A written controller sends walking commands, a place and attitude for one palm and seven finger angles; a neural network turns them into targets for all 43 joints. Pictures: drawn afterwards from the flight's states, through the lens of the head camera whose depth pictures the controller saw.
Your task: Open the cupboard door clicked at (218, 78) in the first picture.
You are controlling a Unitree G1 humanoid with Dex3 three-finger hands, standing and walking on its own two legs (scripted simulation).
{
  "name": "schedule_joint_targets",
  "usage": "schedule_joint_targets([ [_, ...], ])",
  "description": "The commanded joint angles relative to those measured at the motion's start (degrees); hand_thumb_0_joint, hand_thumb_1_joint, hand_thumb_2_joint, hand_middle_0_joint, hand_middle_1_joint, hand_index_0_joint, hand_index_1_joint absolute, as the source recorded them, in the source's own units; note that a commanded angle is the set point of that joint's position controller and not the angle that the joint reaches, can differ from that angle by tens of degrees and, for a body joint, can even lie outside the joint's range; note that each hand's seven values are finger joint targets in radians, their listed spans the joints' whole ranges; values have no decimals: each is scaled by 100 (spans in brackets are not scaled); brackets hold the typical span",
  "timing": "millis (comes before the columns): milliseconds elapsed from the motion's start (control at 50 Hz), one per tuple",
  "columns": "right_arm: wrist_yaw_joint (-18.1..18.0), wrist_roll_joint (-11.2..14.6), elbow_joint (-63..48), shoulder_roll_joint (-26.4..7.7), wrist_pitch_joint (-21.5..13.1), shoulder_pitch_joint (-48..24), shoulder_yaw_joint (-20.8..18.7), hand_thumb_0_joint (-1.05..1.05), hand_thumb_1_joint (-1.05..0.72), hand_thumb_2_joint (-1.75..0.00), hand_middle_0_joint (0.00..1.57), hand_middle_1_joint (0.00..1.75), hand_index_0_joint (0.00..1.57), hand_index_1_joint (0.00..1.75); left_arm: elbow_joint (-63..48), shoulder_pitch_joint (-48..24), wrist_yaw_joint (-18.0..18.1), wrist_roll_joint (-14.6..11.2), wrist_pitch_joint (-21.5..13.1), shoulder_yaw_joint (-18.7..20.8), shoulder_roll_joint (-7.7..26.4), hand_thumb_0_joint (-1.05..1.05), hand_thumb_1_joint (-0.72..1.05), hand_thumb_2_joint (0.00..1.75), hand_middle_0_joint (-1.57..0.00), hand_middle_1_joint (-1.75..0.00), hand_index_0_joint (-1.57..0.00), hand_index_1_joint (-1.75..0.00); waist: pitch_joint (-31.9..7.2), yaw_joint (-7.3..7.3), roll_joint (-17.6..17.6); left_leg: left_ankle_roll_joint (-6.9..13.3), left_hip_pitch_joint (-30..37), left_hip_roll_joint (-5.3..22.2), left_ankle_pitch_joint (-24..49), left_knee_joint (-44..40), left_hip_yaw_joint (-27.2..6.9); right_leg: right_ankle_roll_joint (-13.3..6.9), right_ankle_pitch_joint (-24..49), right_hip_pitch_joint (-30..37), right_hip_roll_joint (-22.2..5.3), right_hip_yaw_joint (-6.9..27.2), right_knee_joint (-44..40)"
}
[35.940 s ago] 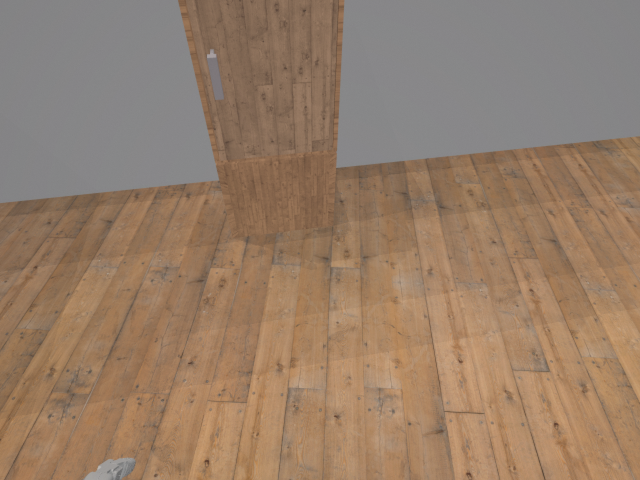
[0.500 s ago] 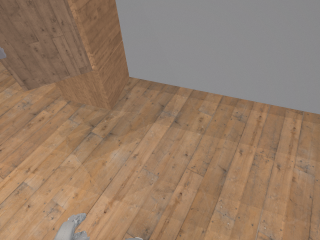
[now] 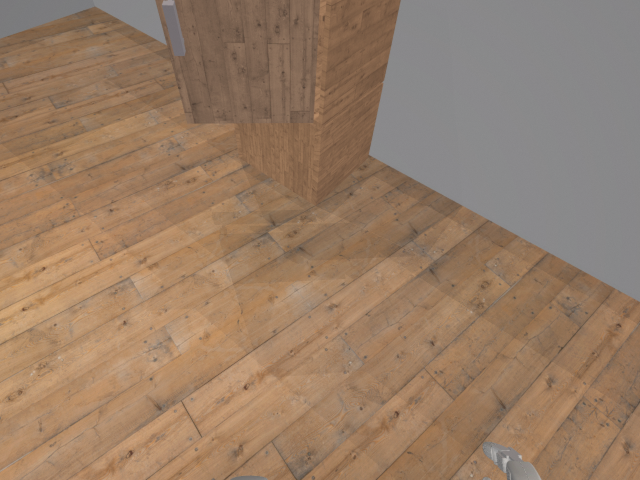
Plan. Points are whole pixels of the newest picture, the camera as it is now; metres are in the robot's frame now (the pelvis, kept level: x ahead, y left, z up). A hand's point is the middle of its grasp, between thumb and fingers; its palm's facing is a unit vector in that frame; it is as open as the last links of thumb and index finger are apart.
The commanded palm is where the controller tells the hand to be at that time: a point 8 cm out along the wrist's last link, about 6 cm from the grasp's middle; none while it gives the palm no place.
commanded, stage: take the last steps up to it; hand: left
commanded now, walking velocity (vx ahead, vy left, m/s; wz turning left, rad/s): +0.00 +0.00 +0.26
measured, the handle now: (175, 25) +1.07 +0.47 -0.01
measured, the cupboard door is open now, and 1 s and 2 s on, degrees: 43 43 43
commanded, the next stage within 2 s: come to a stop and stand still in 1.80 s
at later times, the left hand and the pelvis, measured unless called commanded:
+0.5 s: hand out of the picture +0.12 +0.19 -0.14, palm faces +0.10 -0.97 -0.21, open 7.3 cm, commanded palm none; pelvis +0.04 +0.00 +0.01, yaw +5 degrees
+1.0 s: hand out of the picture +0.10 +0.27 -0.18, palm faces +0.23 -0.96 -0.14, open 7.3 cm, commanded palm none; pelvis +0.19 +0.12 +0.00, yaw +8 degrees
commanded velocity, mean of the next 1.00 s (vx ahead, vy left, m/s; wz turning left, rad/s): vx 0.29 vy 0.08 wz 0.08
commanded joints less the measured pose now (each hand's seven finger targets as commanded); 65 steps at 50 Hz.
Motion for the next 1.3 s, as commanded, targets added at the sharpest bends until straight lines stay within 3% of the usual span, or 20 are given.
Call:
schedule_joint_targets([
  [0, -181, -25, -106, -1305, -47, 1014, -229, 0, -90, -90, 20, 30, 20, 30, -682, -536, 83, 13, 11, 76, 469, 0, 90, 90, -20, -30, -20, -30, -1042, -558, 1114, 1316, 1340, 2270, 3805, -1295, -2126, 94, -1005, -1526, 75, 1154, 2129],
  [100, -238, -14, -190, -852, -200, 721, -55, 0, -90, -90, 20, 30, 20, 30, -337, -344, -57, 76, 25, 103, 369, 0, 90, 90, -20, -30, -20, -30, -673, -226, 1039, 947, 895, 1434, 1839, -1752, -1617, 107, 116, -1668, 239, 1147, 2444],
  [260, -186, -27, 117, -738, -343, 1480, -84, 0, -90, -90, 20, 30, 20, 30, -567, -995, -172, 93, -150, 53, 212, 0, 90, 90, -20, -30, -20, -30, -409, -412, 1045, 1097, 1036, 1311, 279, -2137, -1836, 55, 199, -1682, 290, 890, 1025],
  [340, -158, -43, 190, -710, -339, 1475, -103, 0, -90, -90, 20, 30, 20, 30, -571, -927, -192, 85, -212, 35, 143, 0, 90, 90, -20, -30, -20, -30, -284, -289, 1019, 1026, 460, 1197, -383, -2088, -1888, -19, 230, -800, 509, 720, -47],
  [380, -162, -13, 196, -660, -336, 1309, -86, 0, -90, -90, 20, 30, 20, 30, -355, -371, -183, 84, -249, 90, 163, 0, 90, 90, -20, -30, -20, -30, -382, 33, 772, 830, -284, 955, -738, -1604, -1678, -53, 757, 499, 610, 654, -955],
  [400, -148, 27, 196, -527, -358, 1220, -66, 0, -90, -90, 20, 30, 20, 30, -217, 41, -153, 95, -296, 142, 327, 0, 90, 90, -20, -30, -20, -30, -429, 246, 344, 592, -960, 584, -921, -958, -1385, -134, 776, 1432, 418, 940, -1488],
  [440, -73, 39, -95, -266, -355, 997, -20, 0, -90, -90, 20, 30, 20, 30, -14, 939, -36, 126, -336, 306, 1120, 0, 90, 90, -20, -30, -20, -30, -361, 626, -1650, 43, -2718, -250, -1820, 1758, -371, -1042, -1238, 2206, -2109, 4138, -3132],
  [460, -35, -55, -104, -540, -313, 769, -110, 0, -90, -90, 20, 30, 20, 30, -72, 754, -3, 63, -318, 256, 980, 0, 90, 90, -20, -30, -20, -30, 116, 479, -758, 21, -2765, 88, -1392, 2525, -748, -1242, -1753, 1330, -2203, 4197, -3456],
  [520, 40, -65, 275, -292, -211, 1132, -127, 0, -90, -90, 20, 30, 20, 30, -139, -31, -7, 28, -474, 62, 317, 0, 90, 90, -20, -30, -20, -30, 505, -94, -673, -138, -2276, 470, 85, 2939, -776, -801, -386, 265, -1370, 2649, -3411],
  [580, 85, -33, 445, -37, -193, 1359, -78, 0, -90, -90, 20, 30, 20, 30, 23, 174, -13, 6, -596, 27, 186, 0, 90, 90, -20, -30, -20, -30, 150, -179, -463, -314, -2095, 502, 596, 2619, -473, -667, 1618, 648, -964, 1459, -3185],
  [660, 125, -1, 331, 87, -231, 960, -50, 0, -90, -90, 20, 30, 20, 30, 324, 602, -1, 40, -660, 48, 297, 0, 90, 90, -20, -30, -20, -30, -98, -40, -280, -387, -2161, 541, 598, 1736, -175, -771, 2972, 1280, -1007, 1038, -2886],
  [740, 187, 21, 144, 167, -318, 425, -2, 0, -90, -90, 20, 30, 20, 30, 541, 682, -2, 96, -616, 43, 376, 0, 90, 90, -20, -30, -20, -30, 106, 67, -780, -290, -1609, 430, 542, 597, 139, -724, 3013, 1049, -1016, 854, -2663],
  [800, 162, 17, 218, 74, -390, 687, -17, 0, -90, -90, 20, 30, 20, 30, 583, 565, 10, 88, -547, 80, 473, 0, 90, 90, -20, -30, -20, -30, 38, -149, -818, -137, -544, 246, 499, -38, 288, -640, 2910, 628, -1039, 784, -2227],
  [840, 70, -33, 611, -396, -451, 1895, -132, 0, -90, -90, 20, 30, 20, 30, 575, 540, -9, 72, -487, 61, 315, 0, 90, 90, -20, -30, -20, -30, -627, -690, 92, -47, 1452, 239, 527, -574, 224, -430, 2751, -123, -589, 434, -476],
  [860, -27, -111, 748, -1055, -492, 2683, -306, 0, -90, -90, 20, 30, 20, 30, 478, 742, -32, 3, -445, 34, 29, 0, 90, 90, -20, -30, -20, -30, -1316, -947, 1513, 367, 2555, 1578, 421, -833, -1559, -178, 680, -1252, 147, 82, 1070],
  [880, -118, -75, 806, -1362, -444, 3133, -358, 0, -90, -90, 20, 30, 20, 30, 256, 561, -28, -11, -428, -13, -87, 0, 90, 90, -20, -30, -20, -30, -1682, -1045, 2209, 756, 2732, 2328, 211, -1749, -2867, -172, -985, -1877, 590, 487, 2552],
  [900, -168, -60, 755, -1313, -411, 2817, -342, 0, -90, -90, 20, 30, 20, 30, 124, 221, -17, 1, -434, -5, -105, 0, 90, 90, -20, -30, -20, -30, -1288, -934, 1559, 965, 2364, 2542, 31, -1951, -2814, -339, -736, -2277, 327, 1001, 3298],
  [960, -185, -41, 413, -511, -532, 1615, -117, 0, -90, -90, 20, 30, 20, 30, 314, 29, -83, 72, -368, 34, -169, 0, 90, 90, -20, -30, -20, -30, -440, -399, 883, 635, 598, 2049, 110, -2227, -1587, -276, 584, -2130, -124, 1251, 3504],
  [1040, -219, 3, 494, -172, -671, 1636, -12, 0, -90, -90, 20, 30, 20, 30, 403, 325, -109, 88, -232, 57, -281, 0, 90, 90, -20, -30, -20, -30, -351, -130, 876, 556, 487, 1719, 1097, -2499, -768, -165, 1277, -2027, -17, 1278, 2973],
  [1280, -253, -56, 824, -160, -658, 2550, 44, 0, -90, -90, 20, 30, 20, 30, -252, -1303, -182, 71, -197, -20, -210, 0, 90, 90, -20, -30, -20, -30, -12, -432, 635, 691, 1660, 1753, 3103, -2272, -225, -167, 1667, -2517, 127, 911, 847],
])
